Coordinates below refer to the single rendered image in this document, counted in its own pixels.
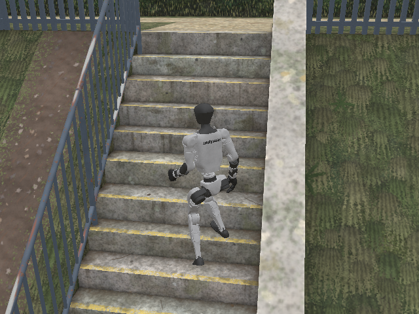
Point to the stairs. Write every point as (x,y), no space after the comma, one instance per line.
(141,253)

